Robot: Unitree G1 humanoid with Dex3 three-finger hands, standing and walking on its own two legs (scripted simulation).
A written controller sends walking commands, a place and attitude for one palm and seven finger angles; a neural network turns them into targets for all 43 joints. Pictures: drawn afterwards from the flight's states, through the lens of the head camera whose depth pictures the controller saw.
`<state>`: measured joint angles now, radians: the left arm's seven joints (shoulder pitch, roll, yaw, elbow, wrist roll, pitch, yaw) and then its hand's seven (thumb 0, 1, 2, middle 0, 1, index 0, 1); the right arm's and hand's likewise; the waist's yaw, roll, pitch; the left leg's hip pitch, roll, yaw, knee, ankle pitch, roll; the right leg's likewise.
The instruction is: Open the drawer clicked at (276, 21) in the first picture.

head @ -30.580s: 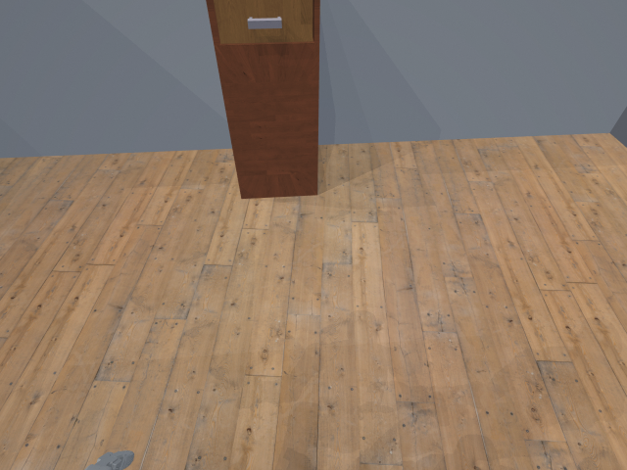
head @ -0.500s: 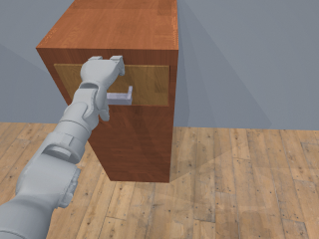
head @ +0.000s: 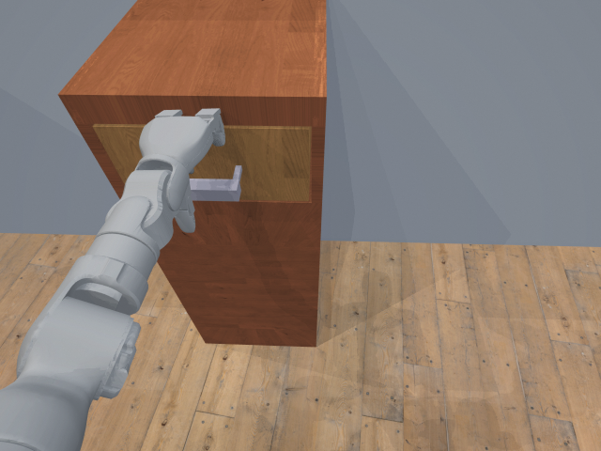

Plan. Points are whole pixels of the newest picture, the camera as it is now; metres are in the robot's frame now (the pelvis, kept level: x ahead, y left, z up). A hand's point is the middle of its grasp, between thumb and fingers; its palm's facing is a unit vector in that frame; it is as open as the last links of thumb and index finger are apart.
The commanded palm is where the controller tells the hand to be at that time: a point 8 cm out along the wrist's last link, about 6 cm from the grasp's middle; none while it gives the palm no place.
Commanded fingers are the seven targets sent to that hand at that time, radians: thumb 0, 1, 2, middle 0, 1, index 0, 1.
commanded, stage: lower the fingers behind the handle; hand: left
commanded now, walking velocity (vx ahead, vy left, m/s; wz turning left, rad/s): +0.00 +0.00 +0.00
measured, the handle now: (206, 180) +0.52 +0.15 +0.06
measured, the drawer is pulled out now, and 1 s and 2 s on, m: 0.00 0.00 0.00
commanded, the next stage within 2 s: close the thumb around the handle in 1.58 s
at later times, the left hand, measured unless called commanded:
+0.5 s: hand (199, 184) +0.48 +0.14 +0.09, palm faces +0.02 -0.05 -1.00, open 13.7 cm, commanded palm +0.46 +0.15 +0.14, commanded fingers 0.00 -0.50 0.30 -0.30 -1.20 -0.30 -1.20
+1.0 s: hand (197, 206) +0.47 +0.15 +0.05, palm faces +0.01 -0.04 -1.00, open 13.8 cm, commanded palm +0.45 +0.15 +0.11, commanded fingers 0.00 -0.50 0.30 -0.30 -1.20 -0.30 -1.20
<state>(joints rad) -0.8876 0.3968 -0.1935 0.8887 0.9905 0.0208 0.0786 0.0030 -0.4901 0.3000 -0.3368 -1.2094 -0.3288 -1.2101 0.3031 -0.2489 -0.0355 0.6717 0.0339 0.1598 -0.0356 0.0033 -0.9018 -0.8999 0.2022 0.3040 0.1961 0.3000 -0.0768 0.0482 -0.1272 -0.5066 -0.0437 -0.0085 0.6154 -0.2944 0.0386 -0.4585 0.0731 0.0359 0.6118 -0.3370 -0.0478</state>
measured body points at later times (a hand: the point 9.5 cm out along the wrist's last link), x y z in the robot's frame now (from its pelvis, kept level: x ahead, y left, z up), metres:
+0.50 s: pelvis +0.00 +0.00 -0.01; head +0.05 -0.01 +0.44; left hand +0.47 +0.15 +0.14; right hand +0.06 -0.26 -0.14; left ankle +0.00 +0.10 -0.72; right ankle -0.03 -0.09 -0.72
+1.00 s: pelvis -0.01 +0.01 -0.01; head +0.05 +0.01 +0.43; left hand +0.46 +0.16 +0.11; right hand +0.02 -0.26 -0.15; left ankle +0.00 +0.10 -0.72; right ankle -0.03 -0.09 -0.72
